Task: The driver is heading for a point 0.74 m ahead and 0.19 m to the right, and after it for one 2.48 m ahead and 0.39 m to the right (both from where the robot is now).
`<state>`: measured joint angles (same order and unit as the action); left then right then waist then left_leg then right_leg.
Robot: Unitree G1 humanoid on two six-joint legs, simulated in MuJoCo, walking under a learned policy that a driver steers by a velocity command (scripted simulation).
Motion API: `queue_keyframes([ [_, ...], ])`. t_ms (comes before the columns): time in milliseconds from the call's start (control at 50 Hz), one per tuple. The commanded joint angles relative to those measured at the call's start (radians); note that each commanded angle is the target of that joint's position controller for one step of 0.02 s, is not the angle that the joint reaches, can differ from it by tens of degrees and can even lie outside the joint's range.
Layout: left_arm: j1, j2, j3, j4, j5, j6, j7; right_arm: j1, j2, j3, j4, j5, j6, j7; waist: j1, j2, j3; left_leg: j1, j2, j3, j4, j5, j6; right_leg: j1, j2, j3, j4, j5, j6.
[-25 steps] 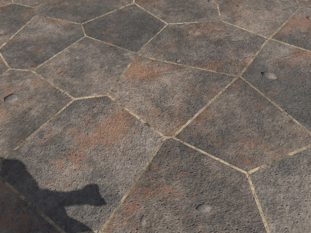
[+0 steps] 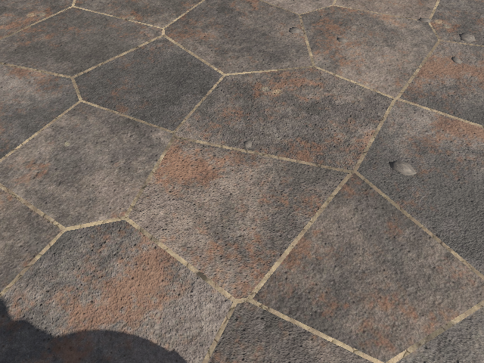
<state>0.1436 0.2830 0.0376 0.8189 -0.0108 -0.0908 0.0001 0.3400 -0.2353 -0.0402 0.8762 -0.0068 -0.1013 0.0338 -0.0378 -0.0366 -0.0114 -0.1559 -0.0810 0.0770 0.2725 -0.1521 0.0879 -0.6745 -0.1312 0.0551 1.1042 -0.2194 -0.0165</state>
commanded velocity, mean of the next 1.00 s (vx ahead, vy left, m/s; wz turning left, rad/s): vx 0.50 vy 0.00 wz -0.13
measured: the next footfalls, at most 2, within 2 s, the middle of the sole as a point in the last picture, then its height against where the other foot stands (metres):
right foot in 0.28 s outside the picture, level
left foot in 0.82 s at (213, 321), level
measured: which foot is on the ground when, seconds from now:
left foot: down 0.00-0.30, up 0.32-0.80, down 0.82-1.00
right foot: up 0.00-0.26, down 0.28-0.84, up 0.86-1.00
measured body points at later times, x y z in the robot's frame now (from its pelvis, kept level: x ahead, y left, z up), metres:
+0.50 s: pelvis +0.29 -0.08 +0.00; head +0.31 -0.09 +0.45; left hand +0.35 +0.20 -0.12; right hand +0.42 -0.35 -0.12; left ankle +0.31 +0.09 -0.66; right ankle +0.32 -0.15 -0.75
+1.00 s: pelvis +0.55 -0.02 -0.01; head +0.58 -0.02 +0.44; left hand +0.68 +0.24 -0.13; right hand +0.62 -0.30 -0.11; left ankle +0.59 +0.08 -0.75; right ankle +0.51 -0.17 -0.66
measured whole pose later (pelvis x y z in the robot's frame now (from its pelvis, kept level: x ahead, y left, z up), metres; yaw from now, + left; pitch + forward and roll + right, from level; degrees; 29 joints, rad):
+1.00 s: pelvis +0.55 -0.02 -0.01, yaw -10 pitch +2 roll +1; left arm 0.27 0.29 0.08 0.86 -0.03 -0.05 0.01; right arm 0.21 -0.23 -0.07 0.82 -0.01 -0.10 0.00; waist -0.01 -0.05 0.00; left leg -0.26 0.01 0.11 0.40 -0.18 0.02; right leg -0.57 -0.07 0.04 1.17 -0.33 -0.03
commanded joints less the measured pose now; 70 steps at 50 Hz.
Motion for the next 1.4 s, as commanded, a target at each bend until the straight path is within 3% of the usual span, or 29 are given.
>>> queue_keyframes([
  [20, -0.006, 0.019, 0.0, -0.055, 0.009, 0.004, 0.001, -0.04, -0.138, -0.029, -0.066, 0.004, -0.014, -0.018, 0.04, 0.071, 0.041, -0.066, 0.255, -0.164, -0.153, 0.248, 0.162, -0.027, -0.025, -0.015, -0.173, 0.166, 0.028],
  [160, -0.241, 0.016, -0.004, -0.123, -0.01, -0.016, -0.03, 0.103, -0.161, -0.038, -0.009, 0.026, 0.012, -0.031, -0.044, 0.096, 0.076, 0.144, 0.299, -0.147, -0.102, 0.203, 0.115, -0.011, 0.045, -0.055, -0.541, 0.29, 0.002],
  [220, -0.217, 0.05, 0.01, -0.132, -0.008, -0.024, -0.048, 0.084, -0.178, -0.05, -0.005, 0.025, 0.031, -0.042, -0.002, 0.124, 0.051, 0.245, 0.34, -0.158, -0.022, 0.334, 0.081, 0.044, 0.068, -0.054, -0.6, 0.189, -0.042],
  [260, -0.036, 0.103, 0.04, -0.08, -0.002, -0.024, -0.041, 0.045, -0.184, -0.053, -0.014, 0.019, 0.042, -0.049, 0.1, 0.137, -0.058, 0.232, 0.291, -0.112, 0.185, 0.605, 0.043, 0.299, 0.129, -0.103, -0.629, 0.164, -0.083],
  [280, 0.148, 0.16, 0.063, -0.03, 0.006, -0.022, -0.031, 0.041, -0.157, -0.041, -0.033, 0.008, 0.044, -0.052, 0.168, 0.103, -0.19, 0.088, 0.242, -0.074, 0.412, 0.518, 0.012, 0.589, 0.062, -0.041, -0.569, 0.22, -0.126],
  [300, 0.279, 0.25, 0.085, -0.01, 0.03, -0.016, -0.022, 0.143, -0.061, -0.014, -0.058, 0.004, 0.03, -0.048, 0.149, -0.106, -0.341, -0.31, 0.099, -0.032, 0.804, 0.125, -0.06, 0.99, -0.186, 0.368, -0.586, 0.135, -0.261],
  [320, 0.305, 0.216, 0.077, -0.001, 0.012, -0.01, -0.024, 0.172, -0.046, -0.003, -0.041, 0.013, 0.007, -0.041, 0.15, -0.234, -0.441, -0.504, 0.017, -0.156, 1.023, -0.404, -0.079, 1.101, -0.274, 0.709, -0.753, 0.03, -0.341],
  [340, 0.238, 0.159, 0.061, -0.011, 0.001, -0.009, -0.022, 0.099, -0.132, -0.028, -0.057, 0.037, -0.009, -0.034, 0.152, -0.15, -0.307, -0.617, 0.081, -0.208, 1.114, -0.375, -0.07, 1.006, -0.243, 0.611, -0.775, -0.056, -0.295],
  [360, 0.163, 0.123, 0.051, -0.026, -0.001, -0.006, -0.018, 0.01, -0.151, -0.03, -0.083, 0.044, -0.016, -0.034, 0.131, -0.08, -0.186, -0.627, 0.136, -0.173, 1.09, -0.286, -0.059, 0.84, -0.204, 0.448, -0.788, -0.019, -0.255],
  [400, 0.059, 0.064, 0.034, -0.033, 0.018, -0.014, -0.027, -0.043, -0.145, -0.042, -0.096, 0.021, -0.004, -0.048, 0.056, -0.02, -0.064, -0.524, 0.211, -0.154, 0.963, -0.162, -0.054, 0.563, -0.125, 0.274, -0.858, 0.114, -0.219],
  [480, 0.079, 0.082, 0.043, 0.003, 0.018, -0.032, -0.028, -0.018, -0.09, -0.037, -0.093, 0.014, 0.035, -0.054, 0.01, -0.035, -0.019, -0.473, 0.237, -0.143, 0.844, -0.073, -0.071, 0.44, -0.088, 0.142, -0.948, 0.244, -0.241],
  [620, 0.198, 0.121, 0.05, 0.053, -0.003, -0.012, 0.0, -0.276, -0.061, -0.026, -0.163, 0.012, 0.022, -0.042, 0.087, -0.006, 0.031, -0.518, 0.204, -0.111, 0.433, 0.223, -0.094, 0.529, -0.048, 0.044, -0.966, 0.279, -0.193],
  [720, 0.268, 0.135, 0.057, 0.083, -0.013, 0.013, 0.007, -0.411, -0.069, -0.023, -0.212, 0.023, -0.001, -0.016, 0.124, -0.023, 0.062, -0.488, 0.149, -0.105, 0.262, 0.171, -0.094, 0.624, -0.085, 0.107, -0.879, 0.24, -0.192],
  [780, 0.242, 0.154, 0.066, 0.081, -0.015, 0.026, 0.015, -0.343, -0.111, -0.038, -0.203, 0.024, -0.019, -0.008, 0.063, -0.062, 0.023, -0.33, 0.118, -0.098, 0.189, 0.088, -0.066, 0.639, -0.1, 0.153, -0.778, 0.312, -0.163],
  [820, 0.208, 0.1, 0.048, 0.058, -0.006, 0.025, 0.012, -0.073, -0.196, -0.077, -0.136, 0.004, -0.028, -0.023, -0.062, -0.022, -0.163, 0.109, 0.182, -0.143, 0.201, 0.12, 0.008, 0.484, 0.003, 0.088, -0.461, 0.368, -0.105],
  [840, 0.263, 0.006, 0.024, 0.024, 0.002, 0.01, 0.011, 0.074, -0.293, -0.102, -0.121, -0.015, -0.021, -0.034, -0.081, 0.175, -0.329, 0.513, 0.437, -0.464, 0.211, 0.104, 0.122, 0.131, 0.141, -0.012, -0.086, 0.04, -0.034],
  [860, 0.293, 0.017, 0.019, 0.014, -0.013, -0.008, 0.007, 0.099, -0.253, -0.091, -0.11, -0.007, -0.011, -0.033, -0.073, 0.343, -0.418, 0.59, 0.541, -0.768, 0.091, -0.026, 0.205, -0.062, 0.173, 0.052, 0.114, -0.381, -0.017],
  [880, 0.242, 0.107, 0.047, 0.016, -0.035, -0.01, 0.007, 0.043, -0.176, -0.07, -0.12, -0.001, -0.006, -0.038, -0.073, 0.237, -0.277, 0.478, 0.502, -0.658, 0.066, -0.117, 0.165, -0.141, 0.109, 0.085, 0.206, -0.328, -0.019],
  [900, 0.177, 0.112, 0.05, 0.001, -0.034, -0.004, 0.008, -0.016, -0.136, -0.058, -0.127, 0.004, -0.002, -0.04, -0.057, 0.183, -0.17, 0.341, 0.464, -0.517, 0.041, -0.119, 0.127, -0.149, 0.064, 0.052, 0.208, -0.241, -0.022],
  [940, 0.147, 0.084, 0.059, -0.006, -0.019, 0.02, 0.011, -0.125, -0.082, -0.041, -0.121, 0.0, -0.006, -0.033, 0.006, 0.154, -0.035, 0.092, 0.388, -0.341, -0.054, -0.063, 0.092, -0.065, 0.005, 0.045, 0.119, -0.128, -0.018],
  [1000, 0.159, 0.029, 0.056, -0.023, -0.02, 0.056, 0.008, -0.165, -0.097, -0.051, -0.102, -0.007, -0.017, -0.031, 0.053, 0.149, 0.018, -0.036, 0.368, -0.189, -0.131, 0.064, 0.097, -0.005, -0.012, 0.04, 0.071, -0.048, -0.005],
  [1120, 0.011, 0.012, 0.048, -0.085, -0.008, 0.056, -0.017, -0.127, -0.156, -0.073, -0.062, -0.005, -0.012, -0.053, 0.026, 0.101, 0.047, 0.01, 0.344, 0.025, -0.146, 0.174, 0.075, -0.011, -0.003, 0.001, -0.237, 0.221, 0.002],
  [1240, -0.139, 0.022, 0.039, -0.148, -0.006, 0.055, -0.042, -0.028, -0.206, -0.09, 0.0, 0.033, 0.015, -0.045, -0.013, 0.091, 0.105, 0.154, 0.402, 0.048, -0.102, 0.167, 0.066, 0.025, 0.039, -0.063, -0.454, 0.098, -0.046],
  [1280, -0.096, 0.052, 0.053, -0.147, -0.002, 0.052, -0.045, -0.04, -0.228, -0.095, 0.013, 0.042, 0.026, -0.044, 0.033, 0.117, 0.068, 0.188, 0.405, 0.066, 0.009, 0.396, 0.047, 0.139, 0.087, -0.11, -0.505, 0.02, -0.08],
  [1320, 0.202, 0.149, 0.108, -0.053, -0.004, 0.049, -0.035, -0.037, -0.19, -0.075, 0.019, 0.03, 0.036, -0.048, 0.173, 0.079, -0.109, 0.036, 0.318, 0.142, 0.394, 0.552, -0.015, 0.605, 0.161, -0.133, -0.549, 0.116, -0.13],
  [1340, 0.325, 0.278, 0.139, -0.034, 0.001, 0.05, -0.018, 0.014, -0.108, -0.044, -0.021, -0.002, 0.024, -0.042, 0.171, -0.142, -0.236, -0.336, 0.214, 0.158, 0.802, 0.116, -0.088, 0.966, -0.099, 0.282, -0.566, 0.095, -0.258],
  [1360, 0.334, 0.274, 0.125, -0.039, -0.006, 0.045, -0.018, 0.031, -0.075, -0.027, -0.017, 0.011, -0.007, -0.034, 0.141, -0.216, -0.376, -0.513, 0.082, -0.036, 1.037, -0.443, -0.112, 1.055, -0.258, 0.699, -0.774, 0.003, -0.372],
  [1380, 0.295, 0.198, 0.099, -0.045, 0.002, 0.035, -0.025, -0.063, -0.148, -0.049, -0.031, 0.055, -0.025, -0.026, 0.164, -0.11, -0.294, -0.614, 0.13, -0.129, 1.108, -0.405, -0.091, 0.998, -0.238, 0.597, -0.799, 0.002, -0.321],
  [1400, 0.234, 0.159, 0.089, -0.049, 0.003, 0.028, -0.025, -0.126, -0.144, -0.046, -0.048, 0.064, -0.032, -0.027, 0.145, -0.094, -0.185, -0.649, 0.176, -0.114, 1.085, -0.33, -0.067, 0.876, -0.198, 0.445, -0.787, 0.052, -0.28],
])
